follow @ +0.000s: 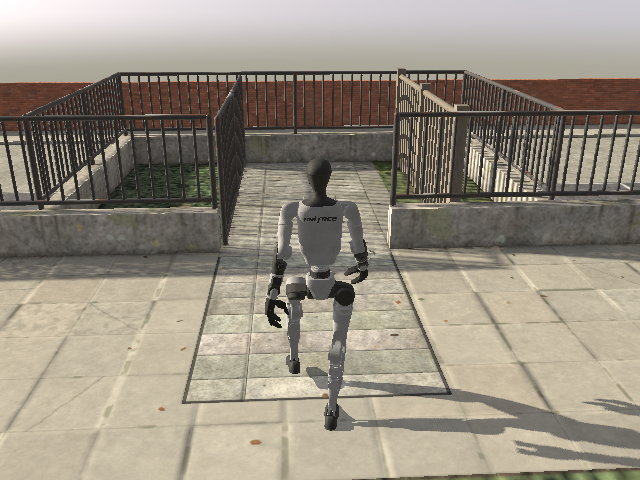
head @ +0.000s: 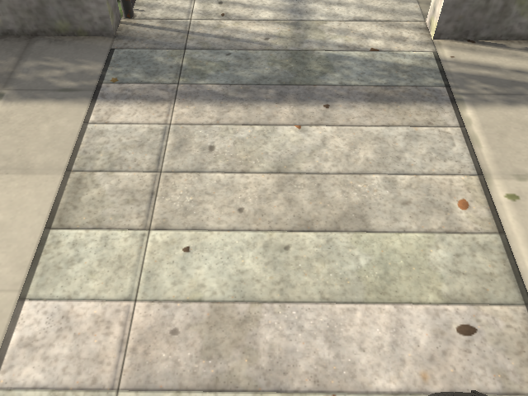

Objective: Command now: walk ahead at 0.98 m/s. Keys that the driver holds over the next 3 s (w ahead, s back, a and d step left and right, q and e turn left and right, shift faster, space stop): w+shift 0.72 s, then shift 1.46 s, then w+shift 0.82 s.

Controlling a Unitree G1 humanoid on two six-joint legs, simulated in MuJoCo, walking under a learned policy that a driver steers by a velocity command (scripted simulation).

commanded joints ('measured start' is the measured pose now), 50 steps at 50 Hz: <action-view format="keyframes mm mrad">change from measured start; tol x32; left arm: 1 -13 140 10 -56 -6 -27 14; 25 -661 104 -39 -365 24 36 -35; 31 -11 373 69 -192 77 45 36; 50 -185 221 16 -81 -5 37 49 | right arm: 1 -132 -36 8 -80 13 -11 2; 8 536 -294 -90 89 -31 -3 -77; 50 237 -173 -41 16 21 -60 -28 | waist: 1 -29 -34 166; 7 -326 -141 -212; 9 -179 259 -403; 20 -59 -18 162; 32 75 -219 -480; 40 -123 -33 105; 50 -202 -141 -122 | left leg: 1 221 -74 78 -188 100 26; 7 872 -141 2 -255 -293 120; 9 1281 275 -902 -462 -722 285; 10 1149 210 -773 -525 -718 236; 15 622 55 -341 -653 -448 132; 24 681 -2 -66 -809 286 68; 29 914 55 -24 -181 871 34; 32 153 -214 -160 759 -574 25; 50 681 -204 -23 -330 210 6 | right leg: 1 -201 -252 67 -169 690 -59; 6 42 -316 31 481 1346 -33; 9 -782 -18 163 1414 -148 -29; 23 -643 -201 -34 500 532 -3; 29 -242 -40 -41 401 230 -84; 32 394 -525 918 194 -267 -270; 41 -401 -237 95 32 895 -104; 50 -191 -209 77 423 891 31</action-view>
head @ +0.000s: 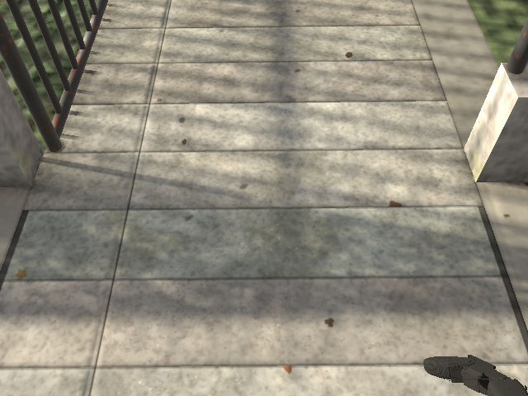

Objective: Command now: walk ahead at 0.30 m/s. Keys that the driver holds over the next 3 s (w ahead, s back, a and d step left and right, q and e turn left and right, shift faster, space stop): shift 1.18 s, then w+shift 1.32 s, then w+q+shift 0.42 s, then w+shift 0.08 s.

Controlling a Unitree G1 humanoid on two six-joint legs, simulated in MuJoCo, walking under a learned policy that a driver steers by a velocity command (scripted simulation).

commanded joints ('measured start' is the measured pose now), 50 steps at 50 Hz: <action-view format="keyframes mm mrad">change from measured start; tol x16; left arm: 1 -135 171 26 -85 14 17 7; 3 227 23 -22 4 -4 14 -28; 6 -102 147 21 -82 1 34 -5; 24 -313 88 27 -73 33 78 21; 50 -200 59 22 19 16 78 24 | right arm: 1 404 -206 -75 81 -22 -3 -12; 9 115 -106 -21 56 -36 37 -8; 50 205 -81 -56 241 3 127 -79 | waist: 1 -269 -93 -233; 2 -153 230 -409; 3 -157 201 -616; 6 -103 -72 -244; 9 -26 18 -167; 18 -42 74 -114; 23 -116 -161 -38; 50 -83 -35 -55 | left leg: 1 614 56 -53 4 353 62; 2 942 376 -379 144 857 289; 3 1054 444 -603 104 780 382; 7 412 287 -356 -114 213 228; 12 223 190 -169 -152 198 191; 19 68 128 -217 -224 -840 36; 24 354 22 -55 -31 -520 -31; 33 372 41 -63 -4 -333 -13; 50 394 47 -70 9 -288 -17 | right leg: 1 -238 -117 24 482 845 36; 2 -537 28 30 982 -70 102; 3 -619 50 262 1149 -243 94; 17 -268 -101 64 267 239 65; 23 -552 -171 166 -21 -93 1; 34 -409 -129 108 89 277 18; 50 -380 -104 82 90 308 25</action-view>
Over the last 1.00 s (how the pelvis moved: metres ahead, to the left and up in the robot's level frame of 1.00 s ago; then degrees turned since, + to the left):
0.96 -0.01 -0.01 -2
